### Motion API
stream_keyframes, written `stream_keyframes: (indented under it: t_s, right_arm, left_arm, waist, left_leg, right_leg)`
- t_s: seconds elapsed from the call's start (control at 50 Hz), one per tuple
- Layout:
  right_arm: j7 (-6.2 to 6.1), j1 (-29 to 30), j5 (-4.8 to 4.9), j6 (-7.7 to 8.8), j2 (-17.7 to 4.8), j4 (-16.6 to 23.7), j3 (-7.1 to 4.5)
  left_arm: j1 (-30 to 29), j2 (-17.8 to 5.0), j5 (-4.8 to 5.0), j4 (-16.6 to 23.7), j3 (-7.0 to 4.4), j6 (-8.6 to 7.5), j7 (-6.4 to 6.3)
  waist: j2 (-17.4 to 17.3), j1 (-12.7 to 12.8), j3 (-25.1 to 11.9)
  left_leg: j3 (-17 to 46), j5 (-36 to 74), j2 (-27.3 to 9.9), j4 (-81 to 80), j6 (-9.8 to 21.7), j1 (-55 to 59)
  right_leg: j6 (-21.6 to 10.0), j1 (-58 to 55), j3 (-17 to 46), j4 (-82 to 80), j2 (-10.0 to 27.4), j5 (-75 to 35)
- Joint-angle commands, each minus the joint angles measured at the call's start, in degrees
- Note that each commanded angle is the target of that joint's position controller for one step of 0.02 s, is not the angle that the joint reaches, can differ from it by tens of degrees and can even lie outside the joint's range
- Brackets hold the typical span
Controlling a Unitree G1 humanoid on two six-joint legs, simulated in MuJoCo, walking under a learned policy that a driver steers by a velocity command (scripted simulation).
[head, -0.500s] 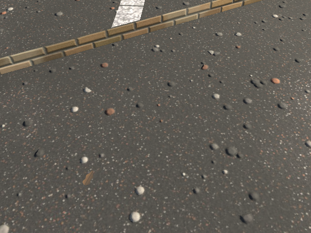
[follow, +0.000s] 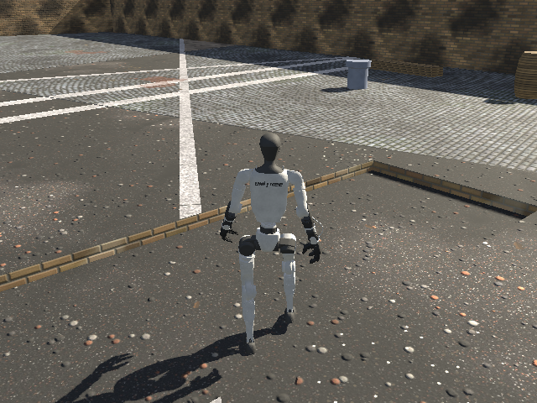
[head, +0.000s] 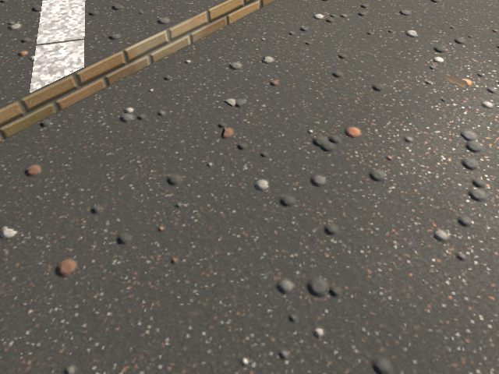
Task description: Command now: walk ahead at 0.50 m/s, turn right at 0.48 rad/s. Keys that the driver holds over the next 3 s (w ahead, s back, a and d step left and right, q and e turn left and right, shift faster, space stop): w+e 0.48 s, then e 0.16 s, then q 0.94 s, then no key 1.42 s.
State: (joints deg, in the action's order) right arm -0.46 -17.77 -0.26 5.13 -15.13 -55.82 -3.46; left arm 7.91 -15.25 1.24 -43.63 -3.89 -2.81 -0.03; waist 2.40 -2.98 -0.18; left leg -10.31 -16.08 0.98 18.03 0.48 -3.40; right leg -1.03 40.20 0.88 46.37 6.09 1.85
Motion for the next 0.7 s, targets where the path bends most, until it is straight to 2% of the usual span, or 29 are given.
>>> stream_keyframes:
  t_s: [0.02,0.06,0.1,0.12,0.14,0.16,0.18,0.2,0.22,0.24,0.26,0.28,0.32,0.38,0.44,0.48,0.5,0.54,0.58,0.6,0.62,0.64,0.66,0.68,0.7]
  right_arm:
    - [-0.81,4.5,1.65,-0.05,-9.56,4.34,-2.48]
    - [-0.63,3.16,1.81,-1.07,-10.4,4.34,-3.01]
    - [-0.64,3.47,1.69,-1.96,-12.04,4.96,-3.62]
    - [-0.71,4.29,1.75,-2.49,-12.38,5.31,-3.68]
    - [-0.93,3.7,1.26,-2.63,-11.18,5.71,-3.11]
    - [-0.68,0.94,-0.52,-1.85,-7.0,8.33,-1.62]
    - [0.34,1.39,-0.32,0.46,-4.27,9.94,-0.25]
    - [1.3,7.21,2.02,2.26,-8.82,10.98,-1.44]
    - [1.54,9.6,2.74,3.17,-8.62,11.88,-1.27]
    - [1.09,9.97,1.61,3.42,-8.17,11.47,-1.35]
    - [0.63,9.68,0.58,2.92,-8.86,11.03,-1.92]
    - [0.62,9.08,0.37,2.13,-8.69,11.07,-2.08]
    - [0.54,8.78,-0.06,0.97,-7.21,11.19,-2.05]
    - [0.35,14.8,-0.44,0.41,-4.92,13.3,-1.29]
    - [0.87,20.2,0.34,0.71,-3.78,15.09,-0.6]
    - [1.24,22.67,0.75,1.02,-4.45,16.34,-0.62]
    - [1.31,23.53,0.62,1.19,-5.06,17.0,-0.78]
    - [1.52,23.09,0.16,1.68,-6.37,17.63,-1.25]
    - [1.61,19.47,0.11,2.26,-7.64,16.88,-1.86]
    - [1.44,15.41,-0.32,2.57,-8.24,15.97,-2.24]
    - [1.1,9.3,-1.47,2.74,-11.02,15.48,-2.92]
    - [0.58,4.96,-2.31,1.99,-13.71,15.33,-3.2]
    - [1.22,2.18,-0.71,0.87,-13.68,13.84,-3.46]
    - [1.26,5.46,-0.36,0.27,-9.09,15.73,-2.33]
    - [1.22,8.6,-0.52,-0.41,-6.2,16.14,-1.19]
  left_arm:
    - [-0.83,-0.94,-0.15,3.86,0.13,0.26,1.81]
    - [-4.38,-2.15,-0.28,5.72,-0.21,0.42,2.53]
    - [-3.11,-3.89,-0.38,6.37,-1.09,0.61,2.85]
    - [2.16,-5.4,-0.28,5.27,-2.11,0.67,2.87]
    - [11.52,-9.17,-0.22,2.55,-4.13,0.84,2.31]
    - [18.07,-16.94,0.28,1.81,-6.34,1.09,1.19]
    - [16.86,-17.57,0.33,3.73,-5.53,0.43,1.47]
    - [16.36,-13.6,-0.24,4.25,-4.19,-0.28,1.76]
    - [13.71,-11.38,-0.45,4.49,-3.47,-0.77,1.52]
    - [9.86,-9.58,-0.44,5.24,-2.94,-0.94,1.37]
    - [6.55,-7.8,-0.79,6.16,-2.32,-1.07,1.09]
    - [5.04,-7.36,-1.11,6.99,-2.09,-1.09,0.85]
    - [5.5,-8.28,-0.72,7.21,-2.31,-1.48,0.42]
    - [8.5,-9.91,-0.11,6.35,-2.98,-1.39,-0.71]
    - [10.75,-9.78,0.04,5.54,-3.12,-0.99,-1.1]
    - [12.36,-9.92,0.17,4.84,-3.29,-0.83,-1.03]
    - [12.97,-9.78,0.23,4.41,-3.3,-0.58,-1.12]
    - [13.72,-9.33,0.27,4.11,-3.37,0.2,-1.55]
    - [12.03,-9.06,0.1,5.21,-3.42,1.03,-2.12]
    - [10.07,-8.23,0.26,6.3,-3.14,1.23,-2.2]
    - [8.97,-5.55,-0.33,8.12,-2.23,1.06,-2.1]
    - [18.26,-1.07,-1.57,8.12,-0.98,1.04,-2.0]
    - [25.17,-5.69,-0.19,7.83,-1.15,0.84,-1.76]
    - [21.4,-9.49,0.41,6.31,-2.17,1.46,-2.02]
    - [15.27,-10.37,-0.06,7.0,-2.3,2.2,-2.28]
  waist:
    - [-3.95,2.41,3.11]
    - [-3.36,1.55,4.19]
    - [-4.94,3.01,1.83]
    - [-4.89,6.29,-1.26]
    - [-2.82,10.18,-5.8]
    - [9.43,10.13,-10.79]
    - [13.75,7.71,-18.51]
    - [7.48,10.07,-15.49]
    - [4.37,8.79,-10.03]
    - [-0.46,6.18,-6.0]
    - [-0.41,3.98,-4.52]
    - [0.24,2.61,-3.98]
    - [-0.74,1.78,-3.62]
    - [-0.42,3.35,-1.75]
    - [1.91,5.52,-0.42]
    - [2.52,6.61,0.15]
    - [2.76,6.69,0.92]
    - [3.63,6.2,0.06]
    - [5.38,4.28,-2.09]
    - [5.18,1.72,-4.13]
    - [1.82,-0.75,-10.84]
    - [-12.95,2.68,-18.95]
    - [-21.52,3.66,-25.46]
    - [-13.22,2.13,-19.29]
    - [-8.92,1.31,-13.12]
  left_leg:
    - [5.4,23.28,-18.79,-8.44,9.02,-0.58]
    - [3.64,24.01,-19.24,-6.21,7.55,3.76]
    - [0.88,38.48,-18.07,1.27,5.85,5.55]
    - [-1.26,46.15,-16.33,10.19,4.56,4.65]
    - [-2.44,45.33,-13.3,23.56,2.8,-1.58]
    - [-3.3,20.01,-7.14,47.15,-1.13,-23.2]
    - [9.43,-16.12,2.13,60.55,-2.21,-38.06]
    - [15.35,-13.46,-0.99,63.19,-0.39,-44.74]
    - [15.07,-8.53,-3.57,59.64,1.09,-45.46]
    - [15.02,-4.64,-5.89,53.8,1.14,-42.06]
    - [15.03,-2.53,-7.57,48.93,0.84,-37.26]
    - [15.08,-1.51,-7.97,46.71,0.37,-33.78]
    - [13.98,0.79,-7.01,41.65,-1.25,-31.53]
    - [13.61,9.77,-5.11,28.89,-3.47,-32.01]
    - [13.6,18.92,-2.71,17.39,-3.74,-28.57]
    - [13.9,21.08,-1.8,14.23,-3.56,-26.7]
    - [14.19,20.57,-1.29,12.73,-3.22,-26.55]
    - [14.48,18.09,0.02,9.78,-2.21,-24.96]
    - [14.27,15.87,0.86,7.62,-0.67,-20.34]
    - [13.35,20.4,0.16,4.06,0.6,-14.12]
    - [18.58,31.78,-7.45,6.58,3.94,-0.74]
    - [33.84,54.37,-22.9,11.44,11.71,18.42]
    - [50.13,41.55,-29.3,8.65,18.67,23.06]
    - [45.02,32.35,-24.85,6.07,16.91,17.13]
    - [36.68,29.76,-21.03,5.24,14.5,9.97]
  right_leg:
    - [-2.67,-3.4,0.68,-6.02,1.08,-1.2]
    - [-4.2,-2.15,-1.18,-7.79,-0.06,2.87]
    - [-5.84,-8.27,-5.27,-8.72,-3.76,8.4]
    - [-7.07,-16.31,-7.59,-11.0,-6.74,8.16]
    - [-9.02,-30.17,-6.87,-12.41,-9.42,6.83]
    - [-16.71,-49.68,17.31,-15.99,3.91,8.83]
    - [-24.01,-60.15,45.5,-28.26,12.85,17.21]
    - [-20.82,-58.97,42.38,-30.91,12.51,19.17]
    - [-18.42,-52.23,34.48,-30.25,10.68,15.52]
    - [-16.52,-43.87,27.88,-30.31,8.22,8.58]
    - [-15.33,-37.44,23.21,-31.04,6.49,2.15]
    - [-15.1,-33.53,21.5,-32.08,5.15,-0.77]
    - [-15.42,-29.83,18.18,-33.17,3.74,-5.94]
    - [-14.27,-28.24,14.56,-33.52,1.66,-6.46]
    - [-12.05,-26.61,13.72,-33.16,-0.11,0.62]
    - [-11.44,-26.76,15.46,-32.3,0.6,3.0]
    - [-11.0,-27.61,16.25,-30.37,0.73,0.32]
    - [-9.5,-30.94,18.47,-25.05,0.74,-5.24]
    - [-7.62,-33.14,20.84,-19.09,-0.07,-9.65]
    - [-5.63,-32.33,19.86,-14.03,-2.64,-11.33]
    - [-3.04,-26.74,17.27,-2.35,-5.97,-5.18]
    - [0.79,-11.78,11.54,15.02,-13.07,35.1]
    - [2.38,-3.96,10.84,27.34,-11.8,40.58]
    - [4.0,-1.48,11.66,31.82,-9.28,35.34]
    - [4.7,-1.05,9.19,30.98,-8.17,31.53]
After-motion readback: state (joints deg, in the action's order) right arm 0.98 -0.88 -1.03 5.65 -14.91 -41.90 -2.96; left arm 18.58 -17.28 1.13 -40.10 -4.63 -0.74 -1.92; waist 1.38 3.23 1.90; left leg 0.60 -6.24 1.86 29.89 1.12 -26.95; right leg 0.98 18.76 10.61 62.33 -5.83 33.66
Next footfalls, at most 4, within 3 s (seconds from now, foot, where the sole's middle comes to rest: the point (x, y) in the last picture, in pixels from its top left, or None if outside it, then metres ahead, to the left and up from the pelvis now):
0.14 right None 0.24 -0.14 -0.78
0.62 left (258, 350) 0.56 -0.01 -0.78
0.96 right None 0.45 -0.22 -0.78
1.30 left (235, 369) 0.52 0.05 -0.78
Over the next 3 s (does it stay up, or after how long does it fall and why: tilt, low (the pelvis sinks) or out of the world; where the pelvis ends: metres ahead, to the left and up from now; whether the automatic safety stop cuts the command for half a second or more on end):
stays up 0.48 -0.08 0.00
